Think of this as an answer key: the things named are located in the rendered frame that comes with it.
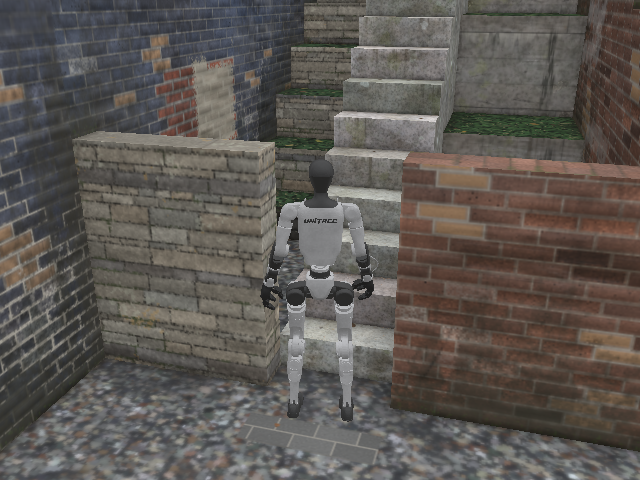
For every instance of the stairs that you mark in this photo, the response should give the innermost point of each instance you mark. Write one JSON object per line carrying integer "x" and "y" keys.
{"x": 400, "y": 98}

